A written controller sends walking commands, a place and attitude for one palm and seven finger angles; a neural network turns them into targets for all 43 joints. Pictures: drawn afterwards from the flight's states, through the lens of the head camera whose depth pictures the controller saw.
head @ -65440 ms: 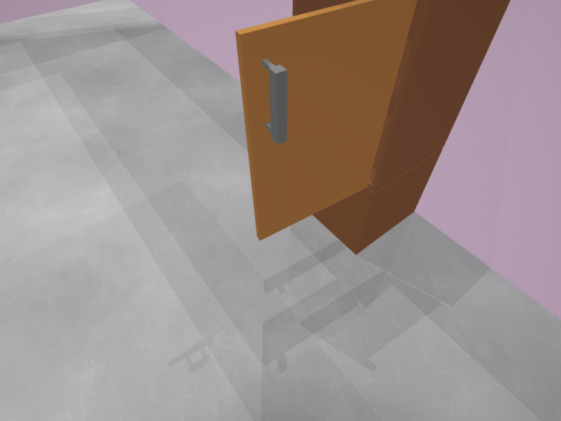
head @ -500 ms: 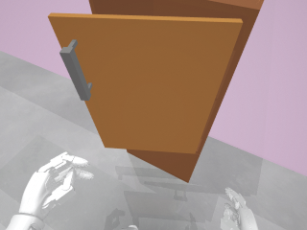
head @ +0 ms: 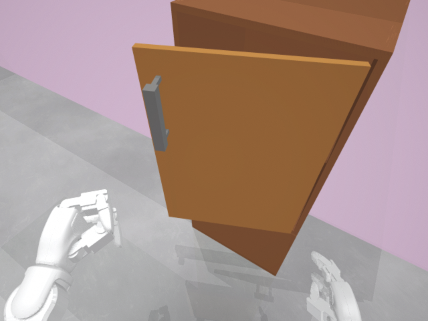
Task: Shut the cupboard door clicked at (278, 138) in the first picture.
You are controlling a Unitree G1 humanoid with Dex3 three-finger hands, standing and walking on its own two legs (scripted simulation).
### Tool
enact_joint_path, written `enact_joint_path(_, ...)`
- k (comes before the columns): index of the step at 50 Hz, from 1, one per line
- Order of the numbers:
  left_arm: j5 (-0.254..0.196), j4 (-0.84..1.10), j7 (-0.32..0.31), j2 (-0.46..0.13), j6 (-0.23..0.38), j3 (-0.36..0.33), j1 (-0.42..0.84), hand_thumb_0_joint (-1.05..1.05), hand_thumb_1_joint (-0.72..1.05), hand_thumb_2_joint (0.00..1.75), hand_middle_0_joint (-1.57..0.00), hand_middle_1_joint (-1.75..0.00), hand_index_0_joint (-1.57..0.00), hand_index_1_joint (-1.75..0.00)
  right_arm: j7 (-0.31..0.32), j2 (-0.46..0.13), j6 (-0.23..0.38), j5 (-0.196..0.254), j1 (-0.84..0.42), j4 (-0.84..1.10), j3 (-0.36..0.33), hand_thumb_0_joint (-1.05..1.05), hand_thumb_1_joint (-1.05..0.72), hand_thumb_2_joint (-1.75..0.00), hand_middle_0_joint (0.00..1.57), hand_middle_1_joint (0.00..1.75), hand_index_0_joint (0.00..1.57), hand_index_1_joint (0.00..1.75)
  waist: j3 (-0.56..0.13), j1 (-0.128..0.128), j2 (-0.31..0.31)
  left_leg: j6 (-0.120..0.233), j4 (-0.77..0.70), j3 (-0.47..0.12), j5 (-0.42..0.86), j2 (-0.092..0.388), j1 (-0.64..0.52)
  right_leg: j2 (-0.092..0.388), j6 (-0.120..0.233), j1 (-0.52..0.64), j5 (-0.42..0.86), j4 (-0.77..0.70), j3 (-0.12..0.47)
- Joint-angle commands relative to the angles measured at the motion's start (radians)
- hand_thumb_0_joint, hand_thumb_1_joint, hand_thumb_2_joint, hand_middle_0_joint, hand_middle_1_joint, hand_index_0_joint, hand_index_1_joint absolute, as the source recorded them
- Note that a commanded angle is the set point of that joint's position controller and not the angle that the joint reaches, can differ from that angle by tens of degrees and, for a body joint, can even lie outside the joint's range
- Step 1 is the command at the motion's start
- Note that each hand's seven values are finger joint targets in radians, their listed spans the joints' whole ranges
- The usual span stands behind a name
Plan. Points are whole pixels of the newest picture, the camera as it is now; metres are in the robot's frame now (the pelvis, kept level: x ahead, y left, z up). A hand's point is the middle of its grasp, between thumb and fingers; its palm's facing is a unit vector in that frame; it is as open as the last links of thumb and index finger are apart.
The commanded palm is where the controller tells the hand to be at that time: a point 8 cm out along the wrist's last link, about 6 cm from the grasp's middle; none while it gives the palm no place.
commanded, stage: raise the hand and make a fist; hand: left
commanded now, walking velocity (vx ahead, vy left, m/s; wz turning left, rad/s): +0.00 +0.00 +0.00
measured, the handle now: (159, 114) +0.47 +0.17 +0.15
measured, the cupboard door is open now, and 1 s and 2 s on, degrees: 23 23 23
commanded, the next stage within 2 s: bring the fist close to the handle in 0.62 s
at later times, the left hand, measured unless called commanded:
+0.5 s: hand (122, 224) +0.22 +0.17 +0.14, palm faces -0.01 -1.00 -0.05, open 3.1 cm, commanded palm +0.20 +0.21 +0.15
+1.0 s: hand (139, 193) +0.27 +0.15 +0.15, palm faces +0.01 -1.00 -0.08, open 3.1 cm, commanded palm +0.24 +0.20 +0.15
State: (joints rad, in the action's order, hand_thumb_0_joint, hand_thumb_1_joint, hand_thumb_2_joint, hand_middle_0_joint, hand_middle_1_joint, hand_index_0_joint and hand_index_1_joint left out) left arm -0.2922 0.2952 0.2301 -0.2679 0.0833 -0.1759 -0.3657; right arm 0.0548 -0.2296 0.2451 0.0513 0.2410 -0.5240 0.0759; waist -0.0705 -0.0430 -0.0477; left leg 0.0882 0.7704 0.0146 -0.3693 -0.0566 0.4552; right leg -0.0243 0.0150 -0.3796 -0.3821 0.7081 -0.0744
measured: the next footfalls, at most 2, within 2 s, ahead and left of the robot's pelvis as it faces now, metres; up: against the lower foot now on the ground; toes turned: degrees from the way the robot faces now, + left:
none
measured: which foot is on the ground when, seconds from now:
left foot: down 0.00-1.00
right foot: down 0.00-1.00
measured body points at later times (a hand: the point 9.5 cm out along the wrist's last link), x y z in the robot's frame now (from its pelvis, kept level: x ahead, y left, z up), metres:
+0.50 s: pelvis +0.00 -0.02 +0.02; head -0.02 -0.03 +0.47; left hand +0.22 +0.22 +0.14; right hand +0.18 -0.25 -0.05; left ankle +0.02 +0.05 -0.71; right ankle -0.01 -0.11 -0.71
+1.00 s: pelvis +0.00 -0.05 +0.01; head -0.01 -0.07 +0.46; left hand +0.26 +0.20 +0.16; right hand +0.18 -0.28 -0.06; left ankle +0.02 +0.05 -0.71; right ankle -0.01 -0.12 -0.71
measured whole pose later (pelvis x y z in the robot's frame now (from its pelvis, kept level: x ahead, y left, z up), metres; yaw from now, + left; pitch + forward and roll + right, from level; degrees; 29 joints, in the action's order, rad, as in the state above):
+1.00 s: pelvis +0.00 -0.05 +0.01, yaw +0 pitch +0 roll +0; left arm -0.30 0.06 0.26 -0.31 -0.02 -0.25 -0.08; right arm 0.08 -0.28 0.22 0.06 0.22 -0.62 0.06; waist -0.03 -0.04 -0.06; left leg 0.02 0.63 -0.01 -0.31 -0.02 0.32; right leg -0.07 0.07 -0.25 -0.33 0.59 -0.09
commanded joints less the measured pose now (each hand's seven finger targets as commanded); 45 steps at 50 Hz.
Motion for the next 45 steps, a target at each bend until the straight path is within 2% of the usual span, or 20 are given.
enact_joint_path(1,-0.004,0.177,0.018,-0.138,-0.049,-0.055,0.154,0.0,0.9,0.9,-1.3,-1.5,-1.3,-1.5,0.029,-0.142,0.042,0.008,-0.078,0.146,-0.059,0.0,-0.9,-0.9,0.2,0.3,0.2,0.3,-0.053,0.012,0.005,-0.09,-0.253,-0.164,0.088,0.088,-0.145,-0.005,0.015,-0.009,0.123,-0.116,-0.002)
enact_joint_path(3,-0.004,0.238,0.002,-0.198,-0.048,-0.114,0.219,0.0,0.9,0.9,-1.3,-1.5,-1.3,-1.5,0.035,-0.14,0.041,0.002,-0.089,0.142,-0.056,0.0,-0.9,-0.9,0.2,0.3,0.2,0.3,-0.101,0.001,-0.018,-0.091,-0.259,-0.16,0.132,0.087,-0.189,-0.006,0.018,0.026,0.143,-0.128,0.001)
enact_joint_path(5,-0.014,0.286,-0.012,-0.199,-0.029,-0.135,0.264,0.0,0.9,0.9,-1.3,-1.5,-1.3,-1.5,0.034,-0.125,0.048,-0.002,-0.098,0.141,-0.047,0.0,-0.9,-0.9,0.2,0.3,0.2,0.3,-0.149,-0.008,-0.062,-0.104,-0.267,-0.156,0.201,0.083,-0.242,-0.007,0.023,0.054,0.174,-0.133,-0.004)
enact_joint_path(9,-0.033,0.238,-0.008,-0.169,-0.015,-0.12,0.286,0.0,0.9,0.9,-1.3,-1.5,-1.3,-1.5,0.029,-0.125,0.059,0.0,-0.1,0.104,-0.041,0.0,-0.9,-0.9,0.2,0.3,0.2,0.3,-0.113,-0.002,-0.078,-0.11,-0.276,-0.144,0.257,0.082,-0.266,-0.01,0.024,0.07,0.208,-0.165,-0.009)
enact_joint_path(14,-0.03,0.052,0.049,-0.096,-0.144,-0.052,0.201,0.0,0.9,0.9,-1.3,-1.5,-1.3,-1.5,0.028,-0.141,0.042,0.02,-0.101,0.088,-0.053,0.0,-0.9,-0.9,0.2,0.3,0.2,0.3,-0.009,0.002,0.024,-0.092,-0.301,-0.124,0.193,0.075,-0.215,-0.003,0.017,0.07,0.199,-0.214,-0.001)
enact_joint_path(17,-0.027,0.109,0.057,-0.133,-0.189,-0.08,0.219,0.0,0.9,0.9,-1.3,-1.5,-1.3,-1.5,0.029,-0.144,0.026,0.02,-0.124,0.113,-0.058,0.0,-0.9,-0.9,0.2,0.3,0.2,0.3,-0.032,-0.005,0.039,-0.081,-0.307,-0.115,0.181,0.068,-0.223,0.002,0.014,0.091,0.189,-0.226,0.009)
enact_joint_path(18,-0.025,0.142,0.045,-0.18,-0.182,-0.124,0.228,0.0,0.9,0.9,-1.3,-1.5,-1.3,-1.5,0.029,-0.149,0.026,0.015,-0.129,0.116,-0.061,0.0,-0.9,-0.9,0.2,0.3,0.2,0.3,-0.071,-0.013,0.052,-0.071,-0.292,-0.103,0.206,0.063,-0.231,0.007,0.014,0.121,0.204,-0.231,0.024)
enact_joint_path(20,-0.024,0.232,0.021,-0.199,-0.142,-0.154,0.273,0.0,0.9,0.9,-1.3,-1.5,-1.3,-1.5,0.029,-0.135,0.027,0.006,-0.137,0.132,-0.058,0.0,-0.9,-0.9,0.2,0.3,0.2,0.3,-0.138,-0.02,0.029,-0.069,-0.285,-0.093,0.253,0.058,-0.266,0.005,0.013,0.14,0.228,-0.22,0.023)
enact_joint_path(23,-0.028,0.266,-0.023,-0.224,-0.048,-0.183,0.309,0.0,0.9,0.9,-1.3,-1.5,-1.3,-1.5,0.028,-0.128,0.038,-0.006,-0.127,0.11,-0.052,0.0,-0.9,-0.9,0.2,0.3,0.2,0.3,-0.111,-0.011,0.008,-0.067,-0.276,-0.087,0.248,0.058,-0.266,0.0,0.015,0.124,0.212,-0.229,0.033)
enact_joint_path(25,-0.027,0.234,-0.033,-0.173,-0.006,-0.145,0.306,0.0,0.9,0.9,-1.3,-1.5,-1.3,-1.5,0.025,-0.123,0.047,-0.003,-0.122,0.096,-0.051,0.0,-0.9,-0.9,0.2,0.3,0.2,0.3,-0.07,0.004,-0.034,-0.066,-0.275,-0.084,0.224,0.054,-0.262,-0.001,0.015,0.098,0.196,-0.232,0.033)
enact_joint_path(27,-0.022,0.172,-0.019,-0.136,-0.002,-0.103,0.284,0.0,0.9,0.9,-1.3,-1.5,-1.3,-1.5,0.022,-0.126,0.051,0.0,-0.116,0.082,-0.052,0.0,-0.9,-0.9,0.2,0.3,0.2,0.3,-0.025,0.016,-0.056,-0.065,-0.275,-0.08,0.184,0.053,-0.248,0.002,0.014,0.078,0.172,-0.243,0.035)
enact_joint_path(28,-0.014,0.135,-0.013,-0.164,-0.016,-0.117,0.261,0.0,0.9,0.9,-1.3,-1.5,-1.3,-1.5,0.021,-0.14,0.051,0.002,-0.111,0.076,-0.06,0.0,-0.9,-0.9,0.2,0.3,0.2,0.3,-0.026,0.015,-0.022,-0.057,-0.258,-0.075,0.18,0.053,-0.23,0.011,0.01,0.086,0.172,-0.253,0.056)
enact_joint_path(29,-0.011,0.12,0.003,-0.126,-0.036,-0.075,0.246,0.0,0.9,0.9,-1.3,-1.5,-1.3,-1.5,0.02,-0.135,0.05,0.005,-0.117,0.083,-0.059,0.0,-0.9,-0.9,0.2,0.3,0.2,0.3,-0.021,0.017,-0.024,-0.054,-0.259,-0.07,0.17,0.051,-0.221,0.017,0.007,0.088,0.163,-0.257,0.06)
enact_joint_path(32,-0.014,0.104,0.033,-0.135,-0.095,-0.065,0.225,0.0,0.9,0.9,-1.3,-1.5,-1.3,-1.5,0.026,-0.141,0.041,0.014,-0.125,0.099,-0.061,0.0,-0.9,-0.9,0.2,0.3,0.2,0.3,-0.011,0.009,-0.004,-0.05,-0.255,-0.064,0.142,0.046,-0.202,0.026,0.0,0.092,0.123,-0.278,0.083)
enact_joint_path(33,-0.012,0.108,0.032,-0.174,-0.102,-0.094,0.221,0.0,0.9,0.9,-1.3,-1.5,-1.3,-1.5,0.026,-0.15,0.04,0.014,-0.126,0.099,-0.066,0.0,-0.9,-0.9,0.2,0.3,0.2,0.3,-0.016,0.013,0.051,-0.047,-0.23,-0.063,0.152,0.05,-0.185,0.04,-0.013,0.103,0.116,-0.289,0.12)
enact_joint_path(37,-0.031,0.171,0.012,-0.209,-0.075,-0.158,0.328,0.0,0.9,0.9,-1.3,-1.5,-1.3,-1.5,0.032,-0.137,0.038,0.005,-0.15,0.109,-0.06,0.0,-0.9,-0.9,0.2,0.3,0.2,0.3,-0.067,0.008,0.087,-0.046,-0.215,-0.061,0.174,0.043,-0.188,0.051,-0.024,0.127,0.126,-0.29,0.14)
enact_joint_path(38,-0.034,0.157,-0.003,-0.269,-0.053,-0.214,0.344,0.0,0.9,0.9,-1.3,-1.5,-1.3,-1.5,0.035,-0.143,0.038,0.001,-0.143,0.094,-0.062,0.0,-0.9,-0.9,0.2,0.3,0.2,0.3,-0.063,0.009,0.111,-0.048,-0.198,-0.062,0.173,0.048,-0.171,0.062,-0.034,0.134,0.137,-0.292,0.166)
enact_joint_path(39,-0.037,0.158,-0.01,-0.248,-0.036,-0.214,0.369,0.0,0.9,0.9,-1.3,-1.5,-1.3,-1.5,0.033,-0.132,0.038,0.0,-0.151,0.094,-0.06,0.0,-0.9,-0.9,0.2,0.3,0.2,0.3,-0.085,0.002,0.083,-0.048,-0.201,-0.06,0.174,0.044,-0.17,0.065,-0.033,0.148,0.14,-0.288,0.168)
enact_joint_path(42,-0.031,0.077,-0.016,-0.205,-0.003,-0.163,0.435,0.0,0.9,0.9,-1.3,-1.5,-1.3,-1.5,0.033,-0.129,0.042,0.006,-0.144,0.071,-0.052,0.0,-0.9,-0.9,0.2,0.3,0.2,0.3,-0.021,0.023,-0.008,-0.052,-0.211,-0.056,0.16,0.042,-0.189,0.048,-0.017,0.094,0.117,-0.283,0.137)
enact_joint_path(45,-0.019,-0.01,0.011,-0.188,-0.024,-0.112,0.473,0.0,0.9,0.9,-1.3,-1.5,-1.3,-1.5,0.037,-0.14,0.044,0.013,-0.133,0.059,-0.057,0.0,-0.9,-0.9,0.2,0.3,0.2,0.3,-0.027,0.036,-0.007,-0.049,-0.201,-0.054,0.157,0.044,-0.188,0.059,-0.028,0.093,0.143,-0.286,0.159)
